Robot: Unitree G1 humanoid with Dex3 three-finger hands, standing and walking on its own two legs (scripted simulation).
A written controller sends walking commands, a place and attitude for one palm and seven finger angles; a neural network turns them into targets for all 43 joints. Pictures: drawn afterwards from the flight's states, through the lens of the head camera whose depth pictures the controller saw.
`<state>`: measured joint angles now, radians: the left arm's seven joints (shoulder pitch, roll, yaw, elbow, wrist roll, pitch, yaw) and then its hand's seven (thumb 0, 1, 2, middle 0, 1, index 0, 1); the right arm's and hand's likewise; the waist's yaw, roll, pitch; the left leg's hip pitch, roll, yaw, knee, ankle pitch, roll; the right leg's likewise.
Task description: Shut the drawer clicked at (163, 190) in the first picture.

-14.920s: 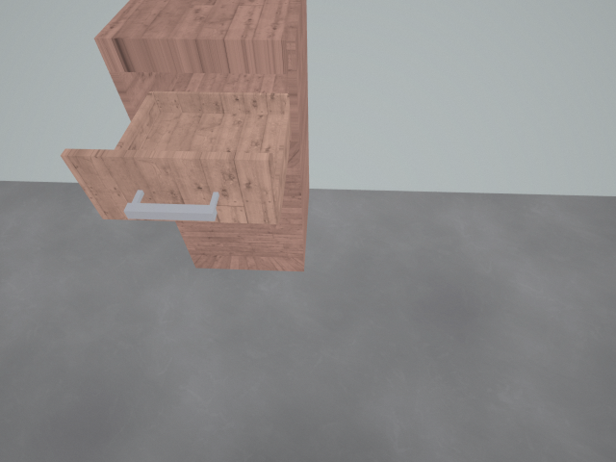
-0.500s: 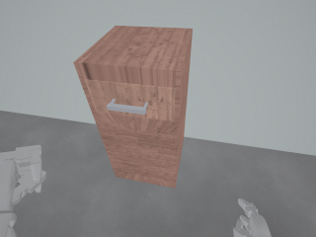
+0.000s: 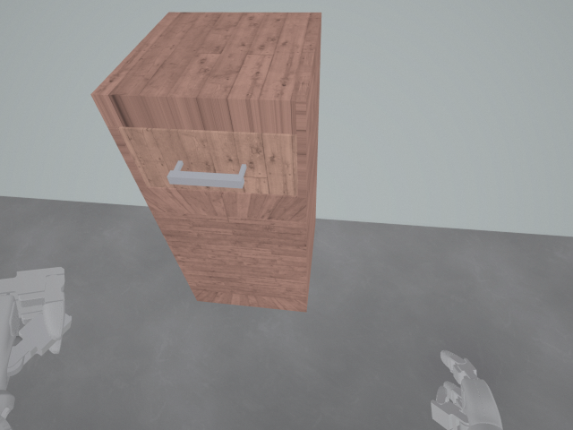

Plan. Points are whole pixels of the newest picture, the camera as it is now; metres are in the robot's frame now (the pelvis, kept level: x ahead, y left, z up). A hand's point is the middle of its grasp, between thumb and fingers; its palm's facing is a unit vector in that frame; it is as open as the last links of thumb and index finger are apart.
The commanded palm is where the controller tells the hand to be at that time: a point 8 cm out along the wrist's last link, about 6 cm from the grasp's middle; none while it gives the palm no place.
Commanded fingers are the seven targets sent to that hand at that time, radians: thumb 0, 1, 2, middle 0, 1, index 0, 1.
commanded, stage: step back with the hand held close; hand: left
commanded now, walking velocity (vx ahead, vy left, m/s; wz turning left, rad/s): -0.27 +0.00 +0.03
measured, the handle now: (208, 173) +0.64 +0.22 -0.05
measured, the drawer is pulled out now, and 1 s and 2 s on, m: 0.00 0.00 0.00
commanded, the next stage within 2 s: stop stepping back and stand still in 0.84 s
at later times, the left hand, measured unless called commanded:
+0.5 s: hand out of the picture +0.09 +0.25 +0.15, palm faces +0.38 -0.77 -0.51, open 3.2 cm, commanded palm +0.02 +0.29 +0.17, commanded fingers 0.00 0.90 0.90 -1.40 -1.60 -1.40 -1.60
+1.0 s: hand out of the picture +0.00 +0.19 +0.16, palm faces +0.33 -0.83 -0.45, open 3.3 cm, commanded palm -0.07 +0.25 +0.17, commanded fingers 0.00 0.90 0.90 -1.40 -1.60 -1.40 -1.60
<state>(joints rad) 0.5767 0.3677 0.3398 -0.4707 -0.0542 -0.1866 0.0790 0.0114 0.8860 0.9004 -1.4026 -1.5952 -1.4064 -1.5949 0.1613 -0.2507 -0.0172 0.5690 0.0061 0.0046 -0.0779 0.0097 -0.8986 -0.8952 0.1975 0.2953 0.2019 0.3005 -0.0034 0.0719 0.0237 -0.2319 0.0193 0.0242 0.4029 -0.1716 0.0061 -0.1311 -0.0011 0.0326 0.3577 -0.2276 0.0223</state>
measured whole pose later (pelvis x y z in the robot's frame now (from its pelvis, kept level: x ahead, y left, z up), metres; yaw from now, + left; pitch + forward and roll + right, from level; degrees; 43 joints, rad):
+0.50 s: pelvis -0.09 +0.00 -0.01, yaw +5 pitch -1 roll -1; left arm 0.59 0.40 0.37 -0.53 -0.01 -0.27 0.12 0.01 0.88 0.90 -1.40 -1.59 -1.41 -1.59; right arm 0.20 -0.21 0.00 0.53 0.01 -0.04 -0.09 0.01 -0.90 -0.90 0.20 0.30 0.20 0.30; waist -0.02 0.03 0.06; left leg -0.41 0.00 -0.01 0.49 -0.12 0.04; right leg -0.30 0.02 0.05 0.51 -0.19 0.03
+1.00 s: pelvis -0.20 -0.03 -0.02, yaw +0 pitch +3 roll -2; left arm 0.59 0.39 0.37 -0.64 -0.03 -0.28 0.13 0.01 0.89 0.90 -1.41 -1.60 -1.41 -1.60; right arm 0.16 -0.16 0.00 0.62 -0.01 -0.11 -0.04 0.01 -0.90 -0.89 0.20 0.30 0.20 0.30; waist 0.01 0.00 0.02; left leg -0.57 0.08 0.01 0.63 -0.20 -0.02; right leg -0.26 0.06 0.01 0.59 -0.38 -0.02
